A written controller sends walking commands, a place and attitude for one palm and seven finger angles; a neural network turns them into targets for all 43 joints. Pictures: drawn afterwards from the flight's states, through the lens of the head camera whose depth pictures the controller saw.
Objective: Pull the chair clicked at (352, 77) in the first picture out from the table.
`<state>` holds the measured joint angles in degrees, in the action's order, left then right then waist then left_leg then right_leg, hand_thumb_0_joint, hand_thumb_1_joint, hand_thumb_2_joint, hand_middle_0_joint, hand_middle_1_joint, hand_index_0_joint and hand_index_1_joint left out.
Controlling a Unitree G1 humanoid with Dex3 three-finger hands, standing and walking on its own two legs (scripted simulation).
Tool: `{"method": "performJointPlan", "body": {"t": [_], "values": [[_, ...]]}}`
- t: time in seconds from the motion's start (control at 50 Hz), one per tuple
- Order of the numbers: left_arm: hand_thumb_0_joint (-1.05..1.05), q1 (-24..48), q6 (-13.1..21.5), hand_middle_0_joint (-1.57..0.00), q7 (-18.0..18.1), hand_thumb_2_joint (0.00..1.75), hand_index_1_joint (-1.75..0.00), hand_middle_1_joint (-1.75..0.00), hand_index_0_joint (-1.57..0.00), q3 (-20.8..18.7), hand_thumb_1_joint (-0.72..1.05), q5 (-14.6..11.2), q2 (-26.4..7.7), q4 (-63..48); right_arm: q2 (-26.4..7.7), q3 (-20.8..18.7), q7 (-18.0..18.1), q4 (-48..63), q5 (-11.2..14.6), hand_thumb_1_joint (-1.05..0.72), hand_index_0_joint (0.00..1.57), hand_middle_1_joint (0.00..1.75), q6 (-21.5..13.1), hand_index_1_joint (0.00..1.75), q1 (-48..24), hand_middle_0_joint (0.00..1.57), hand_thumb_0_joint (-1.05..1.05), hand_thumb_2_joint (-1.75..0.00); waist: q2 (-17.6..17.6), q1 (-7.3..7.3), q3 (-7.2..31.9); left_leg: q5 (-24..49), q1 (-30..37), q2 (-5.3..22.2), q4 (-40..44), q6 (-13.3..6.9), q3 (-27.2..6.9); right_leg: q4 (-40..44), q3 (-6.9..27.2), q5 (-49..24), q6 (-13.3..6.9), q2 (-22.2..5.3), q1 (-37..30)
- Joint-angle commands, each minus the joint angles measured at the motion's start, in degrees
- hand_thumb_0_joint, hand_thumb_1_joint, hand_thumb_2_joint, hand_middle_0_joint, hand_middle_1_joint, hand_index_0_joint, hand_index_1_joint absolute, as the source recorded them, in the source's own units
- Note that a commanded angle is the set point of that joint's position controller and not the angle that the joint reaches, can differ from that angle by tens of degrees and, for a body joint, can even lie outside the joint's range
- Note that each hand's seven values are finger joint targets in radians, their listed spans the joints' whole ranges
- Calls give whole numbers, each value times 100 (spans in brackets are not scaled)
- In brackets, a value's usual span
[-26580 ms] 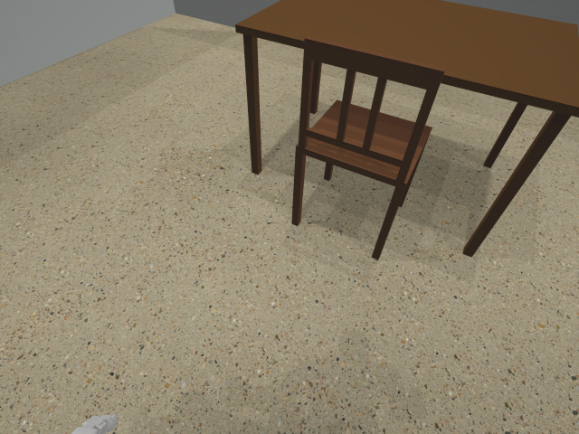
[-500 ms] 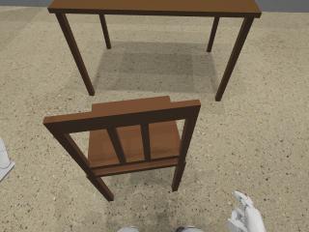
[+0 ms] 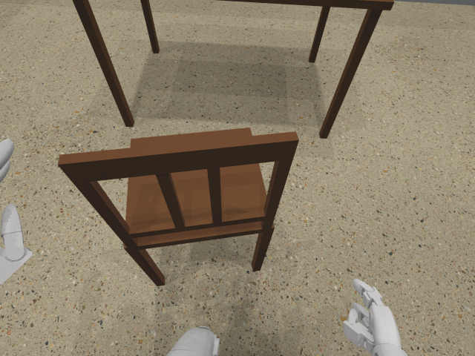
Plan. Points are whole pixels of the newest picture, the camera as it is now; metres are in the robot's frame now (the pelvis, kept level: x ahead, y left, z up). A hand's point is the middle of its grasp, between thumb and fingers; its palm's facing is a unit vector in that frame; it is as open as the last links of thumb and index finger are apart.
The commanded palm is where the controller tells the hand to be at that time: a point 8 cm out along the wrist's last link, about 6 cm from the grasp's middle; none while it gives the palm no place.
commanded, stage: step back with the hand held close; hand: left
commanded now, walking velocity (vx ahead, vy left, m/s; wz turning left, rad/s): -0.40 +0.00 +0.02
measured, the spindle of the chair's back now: (172, 201) +0.42 +0.17 -0.11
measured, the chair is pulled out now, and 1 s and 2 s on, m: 0.60 0.60 0.60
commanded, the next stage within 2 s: stop stepping back and stand still in 0.30 s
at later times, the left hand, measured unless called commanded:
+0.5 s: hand out of the picture +0.09 +0.25 +0.16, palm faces +0.30 -0.75 -0.58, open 7.4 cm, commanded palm +0.02 +0.30 +0.18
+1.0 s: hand out of the picture -0.01 +0.30 +0.14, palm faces +0.37 -0.79 -0.50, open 7.4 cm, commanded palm -0.07 +0.33 +0.18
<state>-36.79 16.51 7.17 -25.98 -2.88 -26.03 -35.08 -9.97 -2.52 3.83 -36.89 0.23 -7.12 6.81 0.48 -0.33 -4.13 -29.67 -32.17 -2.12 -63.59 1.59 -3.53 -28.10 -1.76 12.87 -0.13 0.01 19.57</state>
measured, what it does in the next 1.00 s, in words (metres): walks backwards: left foot, then right foot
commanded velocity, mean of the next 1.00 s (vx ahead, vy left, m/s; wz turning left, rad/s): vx -0.02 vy -0.03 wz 0.00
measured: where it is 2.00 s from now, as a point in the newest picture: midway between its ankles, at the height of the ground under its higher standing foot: outside the picture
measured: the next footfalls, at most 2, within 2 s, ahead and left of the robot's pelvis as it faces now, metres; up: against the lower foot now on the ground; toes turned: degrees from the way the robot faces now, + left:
left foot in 0.12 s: +0.00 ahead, +0.13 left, +0.00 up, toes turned +1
right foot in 0.38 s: -0.01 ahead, -0.14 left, +0.00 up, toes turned -4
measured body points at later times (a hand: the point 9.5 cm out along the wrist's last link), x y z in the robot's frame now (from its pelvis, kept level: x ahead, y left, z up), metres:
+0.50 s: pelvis -0.12 +0.00 -0.02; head -0.07 +0.00 +0.43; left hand +0.07 +0.29 +0.19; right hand +0.03 -0.23 -0.12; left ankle -0.10 +0.12 -0.70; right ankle -0.05 -0.14 -0.73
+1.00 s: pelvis -0.21 +0.03 -0.03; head -0.22 +0.05 +0.42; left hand -0.03 +0.34 +0.17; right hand -0.09 -0.21 -0.11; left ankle -0.22 +0.11 -0.72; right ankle -0.16 -0.09 -0.73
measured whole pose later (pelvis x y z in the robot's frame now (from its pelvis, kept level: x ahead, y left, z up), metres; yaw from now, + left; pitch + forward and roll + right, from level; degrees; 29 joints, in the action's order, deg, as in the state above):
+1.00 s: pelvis -0.21 +0.03 -0.03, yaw +0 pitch -3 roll -5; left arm -32.0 11.9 6.3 -26.3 -2.7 -27.1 -27.2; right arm -11.6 -1.8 0.3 -35.6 3.2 -0.5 14.9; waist 2.3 -2.6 -1.7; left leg -26.3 -21.9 0.1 -55.7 -2.4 -2.8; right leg -40.4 -5.6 17.2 -1.3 2.8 20.5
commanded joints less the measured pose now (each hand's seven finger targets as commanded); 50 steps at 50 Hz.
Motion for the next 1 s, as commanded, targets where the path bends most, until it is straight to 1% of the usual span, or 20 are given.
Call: {"method": "performJointPlan", "body": {"t": [0.0,0.06,0.1,0.12,0.16,0.22,0.34,0.38,0.42,0.48,0.56,0.6,0.64,0.68,0.74,0.82,0.86,0.9,0.94,0.98], "values": [[0,-339,195,-20,348,90,-30,-30,-20,-1081,90,-62,-897,-690,-382,-43,128,965,79,-90,20,30,44,30,-610,20,0,-90,-295,-65,1344,-380,74,489,1156,15,-358,-248,786,-4830,-923,-1660,-1335],[0,-250,339,-20,388,90,-30,-30,-20,-1152,90,-170,-1040,-1352,-533,-67,285,987,92,-90,20,30,27,30,-242,20,0,-90,-172,-94,1455,2010,1513,421,4650,-17,329,-889,275,-3394,-365,-992,-1087],[0,-175,422,-20,467,90,-30,-30,-20,-1190,90,-219,-1097,-1701,-718,-396,299,809,12,-90,20,30,-177,30,-141,20,0,-90,1379,-63,1435,5752,3153,2088,4332,-655,-895,-1917,87,829,65,-201,998],[0,-207,487,-20,392,90,-30,-30,-20,-1056,90,-138,-981,-1711,-678,-434,169,691,9,-90,20,30,-310,30,275,20,0,-90,1511,-59,1642,6881,3486,2365,3774,-1051,-1020,-2792,386,2023,68,111,1477],[0,-176,400,-20,229,90,-30,-30,-20,-1067,90,-138,-957,-1553,-681,-320,27,626,-166,-90,20,30,-543,30,-15,20,0,-90,1948,-76,1261,6445,2375,2307,3814,-1082,-905,-3156,737,1940,107,-43,1252],[0,509,447,-20,253,90,-30,-30,-20,-976,90,-90,-868,-1876,-740,-407,-46,568,-72,-90,20,30,-687,30,51,20,0,-90,1625,-65,1077,6139,2485,1829,3466,-689,-257,-1737,455,953,-98,-76,787],[0,-342,188,-20,79,90,-30,-30,-20,-1227,90,-111,-919,-632,-601,-297,-97,717,-19,-90,20,30,-579,30,-165,20,0,-90,805,-16,706,2086,872,1503,3174,-485,-537,133,-203,-737,-93,-252,-785],[0,10,257,-20,76,90,-30,-30,-20,-1282,90,-108,-1048,-465,-531,-245,-61,746,16,-90,20,30,-563,30,-128,20,0,-90,-30,-36,610,466,476,1033,2261,-327,-241,405,254,-751,-345,-742,-513],[0,-269,103,-20,69,90,-30,-30,-20,-997,90,-184,-930,-509,-683,-482,-101,863,115,-90,20,30,-310,30,345,20,0,-90,-1665,-100,1374,-81,879,81,-69,28,150,1147,2037,36,-1064,-1929,-51],[0,-30,-224,-20,198,90,-30,-30,-20,-1025,90,-104,-1091,-718,-626,-251,-69,1015,157,-90,20,30,38,30,86,20,0,-90,-996,-301,1465,473,1121,407,-753,-50,-100,622,1407,828,-971,-1780,532],[0,330,-273,-20,392,90,-30,-30,-20,-948,90,56,-1264,-1066,-785,-159,125,1005,134,-90,20,30,53,30,28,20,0,-90,-712,-184,973,321,1808,402,2197,-346,172,348,890,1930,-455,-1239,976],[0,271,-171,-20,440,90,-30,-30,-20,-1029,90,58,-1353,-1314,-948,-182,186,954,124,-90,20,30,-124,30,306,20,0,-90,346,-174,828,858,1991,536,4484,-496,147,-823,428,1447,-217,-690,560],[0,593,-1,-20,421,90,-30,-30,-20,-1017,90,134,-1320,-1617,-912,-276,112,917,-9,-90,20,30,-329,30,430,20,0,-90,2100,-176,617,2709,2009,1297,4860,-940,-622,-3294,-148,1505,77,244,1056],[0,912,71,-20,380,90,-30,-30,-20,-949,90,224,-1288,-1246,-788,-167,-15,718,-99,-90,20,30,-309,30,131,20,0,-90,2880,-307,39,2710,850,1581,4731,-1054,-1352,-4282,271,1387,32,14,1130],[0,1068,143,-20,224,90,-30,-30,-20,-559,90,220,-873,-589,-951,-263,-247,689,107,-90,20,30,-250,30,422,20,0,-90,942,-169,-18,3543,1092,1433,3460,-983,-531,-2682,236,985,-95,-92,537],[0,411,-119,-20,14,90,-30,-30,-20,-598,90,84,-780,538,-1038,-221,-250,902,236,-90,20,30,6,30,570,20,0,-90,130,-188,185,1929,698,1090,2381,-709,-417,164,-388,-671,-190,-84,-1017],[0,433,-57,-20,-17,90,-30,-30,-20,-870,90,40,-1039,676,-1000,-241,-235,919,242,-90,20,30,126,30,563,20,0,-90,-460,-215,306,374,296,625,1772,-575,-51,379,177,-348,-418,-484,-1114],[0,513,-140,-20,-3,90,-30,-30,-20,-680,90,-103,-878,261,-1070,-384,-301,1041,335,-90,20,30,355,30,721,20,0,-90,-1546,-223,1048,397,616,116,366,-326,263,365,1610,-875,-1057,-1344,-923],[0,631,-139,-20,7,90,-30,-30,-20,-649,90,-87,-949,-478,-990,-332,-324,1153,334,-90,20,30,398,30,469,20,0,-90,-1246,-176,999,296,1369,451,240,-419,-326,512,1970,-6,-1252,-1629,453],[0,718,-153,-20,42,90,-30,-30,-20,-827,90,11,-1289,-1261,-819,-108,-273,1148,232,-90,20,30,409,30,272,20,0,-90,-66,-303,800,632,1980,453,1676,-513,14,-386,905,844,-838,-1097,1363]]}}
